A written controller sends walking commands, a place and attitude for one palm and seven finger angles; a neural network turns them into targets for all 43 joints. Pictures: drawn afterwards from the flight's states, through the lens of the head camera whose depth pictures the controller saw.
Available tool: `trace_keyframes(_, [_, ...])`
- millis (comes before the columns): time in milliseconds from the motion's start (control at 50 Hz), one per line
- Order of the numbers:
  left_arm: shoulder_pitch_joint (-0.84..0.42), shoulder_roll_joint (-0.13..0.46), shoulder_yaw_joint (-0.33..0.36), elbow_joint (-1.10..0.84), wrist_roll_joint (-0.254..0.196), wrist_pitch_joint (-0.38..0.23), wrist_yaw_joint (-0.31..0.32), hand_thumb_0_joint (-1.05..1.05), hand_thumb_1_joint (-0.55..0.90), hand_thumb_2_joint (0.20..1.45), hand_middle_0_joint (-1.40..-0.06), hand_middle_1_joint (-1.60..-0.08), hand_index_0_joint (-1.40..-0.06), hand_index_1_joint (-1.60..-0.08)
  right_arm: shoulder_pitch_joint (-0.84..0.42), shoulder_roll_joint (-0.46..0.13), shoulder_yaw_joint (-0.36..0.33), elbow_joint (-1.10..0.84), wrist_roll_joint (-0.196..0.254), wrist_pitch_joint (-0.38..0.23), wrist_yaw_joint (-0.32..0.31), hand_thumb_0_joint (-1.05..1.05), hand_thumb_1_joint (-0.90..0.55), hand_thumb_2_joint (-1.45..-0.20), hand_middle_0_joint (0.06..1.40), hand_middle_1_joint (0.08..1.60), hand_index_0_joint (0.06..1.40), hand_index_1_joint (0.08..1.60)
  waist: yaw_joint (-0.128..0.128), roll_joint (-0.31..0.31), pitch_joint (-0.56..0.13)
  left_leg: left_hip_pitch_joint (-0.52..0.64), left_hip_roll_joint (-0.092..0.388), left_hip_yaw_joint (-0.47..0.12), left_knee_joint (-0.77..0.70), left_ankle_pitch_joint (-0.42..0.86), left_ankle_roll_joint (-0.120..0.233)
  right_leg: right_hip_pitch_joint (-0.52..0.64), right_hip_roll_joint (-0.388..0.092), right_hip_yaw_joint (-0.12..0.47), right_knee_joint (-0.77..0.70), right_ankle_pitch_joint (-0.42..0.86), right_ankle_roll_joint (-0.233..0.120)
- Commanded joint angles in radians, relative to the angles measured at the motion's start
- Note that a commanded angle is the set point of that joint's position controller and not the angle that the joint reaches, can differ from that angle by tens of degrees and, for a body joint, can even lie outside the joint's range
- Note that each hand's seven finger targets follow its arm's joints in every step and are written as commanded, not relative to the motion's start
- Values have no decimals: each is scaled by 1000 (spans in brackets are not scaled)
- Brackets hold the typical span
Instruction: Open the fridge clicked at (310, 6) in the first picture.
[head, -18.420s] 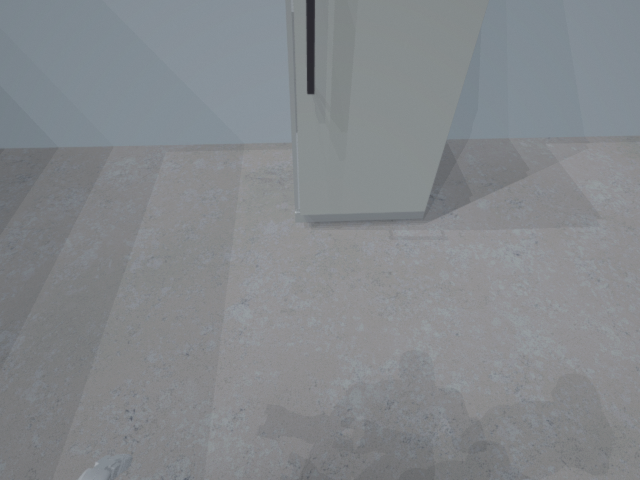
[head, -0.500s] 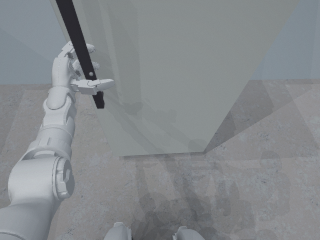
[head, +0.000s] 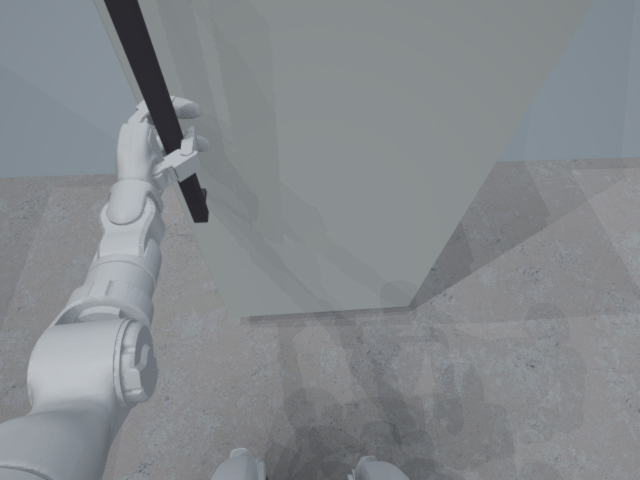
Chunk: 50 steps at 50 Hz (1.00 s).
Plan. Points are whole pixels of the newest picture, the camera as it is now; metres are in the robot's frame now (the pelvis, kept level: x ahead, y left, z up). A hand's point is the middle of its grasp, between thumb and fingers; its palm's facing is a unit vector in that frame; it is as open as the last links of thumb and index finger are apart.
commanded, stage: grip the handle and tug to test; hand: left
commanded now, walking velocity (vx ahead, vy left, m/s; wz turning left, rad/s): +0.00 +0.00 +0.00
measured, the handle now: (160, 88) +0.54 +0.15 +0.17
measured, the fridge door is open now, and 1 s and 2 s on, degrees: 0 0 21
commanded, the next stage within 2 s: pull the door a little, standing still in 0.60 s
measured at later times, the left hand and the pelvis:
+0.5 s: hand (193, 155) +0.50 +0.13 +0.10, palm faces +0.01 -1.00 +0.01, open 5.1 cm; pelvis +0.01 -0.01 +0.00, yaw -1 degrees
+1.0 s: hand (192, 158) +0.49 +0.13 +0.10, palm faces +0.02 -1.00 +0.01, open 5.4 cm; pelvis +0.05 +0.00 +0.02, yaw -1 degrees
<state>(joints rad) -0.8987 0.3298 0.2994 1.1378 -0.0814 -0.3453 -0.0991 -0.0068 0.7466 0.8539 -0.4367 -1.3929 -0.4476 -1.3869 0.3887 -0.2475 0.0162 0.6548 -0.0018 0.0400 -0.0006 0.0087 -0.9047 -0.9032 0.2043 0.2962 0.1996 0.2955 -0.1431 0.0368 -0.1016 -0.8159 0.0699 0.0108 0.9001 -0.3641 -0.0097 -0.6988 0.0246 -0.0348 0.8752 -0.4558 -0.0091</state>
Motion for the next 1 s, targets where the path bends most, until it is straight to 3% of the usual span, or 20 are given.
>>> trace_keyframes(0, [-505, 225, 16, -217, -11, -72, 25, 0, 900, 900, -450, -1400, -450, -1400, 122, -163, -63, -56, 1, -19, -15, 0, -900, -900, 200, 300, 200, 300, -27, 32, -387, 370, -55, -28, -58, 246, 42, 23, 34, 9, -126, 348, 5])
trace_keyframes(60, [-474, 282, 72, -220, -20, -78, 18, 0, 900, 900, -450, -1400, -450, -1400, 132, -171, -67, -59, -2, -20, -18, 0, -900, -900, 200, 300, 200, 300, -7, -8, -429, 351, -58, -23, -52, 266, 45, 83, 35, 18, -120, 389, 5])
trace_keyframes(100, [-485, 247, 34, -257, -18, -84, 8, 0, 900, 900, -450, -1400, -450, -1400, 121, -164, -66, -66, 2, -21, -17, 0, -900, -900, 200, 300, 200, 300, -9, 39, -460, 380, -58, -20, -50, 290, 42, 79, 33, 19, -115, 415, 5])
trace_keyframes(160, [-474, 269, 49, -227, -14, -79, 8, 0, 900, 900, -450, -1400, -450, -1400, 127, -167, -66, -60, 2, -18, -19, 0, -900, -900, 200, 300, 200, 300, -14, 11, -416, 351, -59, -19, -49, 266, 46, 75, 35, 20, -123, 400, 6])
trace_keyframes(220, [-412, 266, 53, -232, -23, -69, -3, 0, 900, 900, -450, -1400, -450, -1400, 116, -165, -64, -76, 6, -15, -17, 0, -900, -900, 200, 300, 200, 300, 8, 27, -424, 340, -62, -11, -58, 261, 44, 107, 33, 22, -126, 412, 5])
trace_keyframes(240, [-418, 267, 53, -249, -29, -69, -7, 0, 900, 900, -450, -1400, -450, -1400, 114, -166, -65, -77, 6, -14, -18, 0, -900, -900, 200, 300, 200, 300, 3, 11, -430, 335, -63, -7, -58, 256, 46, 120, 32, 26, -130, 418, 8])
trace_keyframes(260, [-402, 285, 73, -252, -32, -74, -9, 0, 900, 900, -450, -1400, -450, -1400, 118, -167, -67, -78, 6, -14, -19, 0, -900, -900, 200, 300, 200, 300, 14, 11, -434, 338, -64, -8, -57, 271, 47, 133, 33, 27, -125, 434, 5])
trace_keyframes(340, [-347, 264, 58, -277, -39, -64, -19, 0, 900, 900, -450, -1400, -450, -1400, 107, -161, -67, -91, 10, -11, -18, 0, -900, -900, 200, 300, 200, 300, 24, 13, -419, 327, -65, 4, -68, 272, 46, 160, 31, 27, -130, 459, 8])
trace_keyframes(380, [-293, 263, 71, -312, -44, -68, -20, 0, 900, 900, -450, -1400, -450, -1400, 106, -160, -70, -102, 10, -10, -16, 0, -900, -900, 200, 300, 200, 300, 42, 20, -462, 356, -67, 7, -65, 322, 46, 183, 32, 27, -122, 513, 7])
trace_keyframes(500, [-103, 241, 73, -428, -66, -50, -28, 0, 900, 900, -450, -1400, -450, -1400, 86, -156, -74, -132, 16, -7, -8, 0, -900, -900, 200, 300, 200, 300, 78, -12, -464, 363, -71, 25, -81, 396, 46, 275, 31, 27, -121, 644, 7])
trace_keyframes(540, [-57, 226, 66, -448, -71, -35, -31, 0, 900, 900, -450, -1400, -450, -1400, 80, -155, -75, -143, 18, -6, -6, 0, -900, -900, 200, 300, 200, 300, 80, -38, -434, 352, -72, 31, -88, 392, 47, 290, 29, 27, -129, 670, 11])
trace_keyframes(580, [-45, 211, 56, -491, -73, -29, -28, 0, 900, 900, -450, -1400, -450, -1400, 73, -153, -76, -145, 19, -8, -5, 0, -900, -900, 200, 300, 200, 300, 79, -6, -434, 387, -71, 33, -89, 432, 46, 281, 29, 24, -126, 700, 9])
trace_keyframes(680, [62, 224, 84, -566, -85, -10, -27, 0, 900, 900, -450, -1400, -450, -1400, 66, -150, -78, -159, 17, -9, -1, 0, -900, -900, 200, 300, 200, 300, 105, -22, -448, 397, -75, 44, -95, 511, 45, 359, 18, 31, -120, 842, 12])
trace_keyframes(700, [2, 141, -1, -595, -83, -6, -26, 0, 900, 900, -450, -1400, -450, -1400, 58, -141, -76, -153, 20, -12, 2, 0, -900, -900, 200, 300, 200, 300, 73, 6, -433, 426, -73, 40, -93, 523, 44, 324, 20, 24, -123, 828, 12])
trace_keyframes(720, [-77, 82, -43, -601, -88, -4, -21, 0, 900, 900, -450, -1400, -450, -1400, 60, -135, -78, -142, 19, -18, 5, 0, -900, -900, 200, 300, 200, 300, 53, 4, -423, 450, -69, 33, -84, 521, 42, 281, 25, 17, -128, 800, 14])
trace_keyframes(760, [-166, 105, -31, -535, -75, 3, 0, 0, 900, 900, -450, -1400, -450, -1400, 81, -147, -84, -106, 14, -17, 2, 0, -900, -900, 200, 300, 200, 300, 21, -13, -367, 445, -63, 19, -70, 509, 43, 213, 31, 15, -132, 733, 12])
trace_keyframes(780, [-145, 122, -8, -534, -70, -1, 9, 0, 900, 900, -450, -1400, -450, -1400, 86, -150, -90, -102, 11, -18, 3, 0, -900, -900, 200, 300, 200, 300, 38, -17, -408, 462, -60, 11, -74, 527, 39, 219, 30, 15, -126, 729, 12])
trace_keyframes(860, [-21, 68, -39, -573, -67, -9, 11, 0, 900, 900, -450, -1400, -450, -1400, 75, -143, -89, -111, 6, -27, 13, 0, -900, -900, 200, 300, 200, 300, 71, 36, -469, 518, -61, 14, -68, 628, 36, 243, 25, 10, -115, 764, 4])
trace_keyframes(980, [159, 43, -61, -705, -79, -7, 1, 0, 900, 900, -450, -1400, -450, -1400, 33, -133, -86, -159, 12, -32, 26, 0, -900, -900, 200, 300, 200, 300, 111, -14, -486, 517, -59, 14, -96, 667, 38, 321, 21, 6, -116, 816, 5])
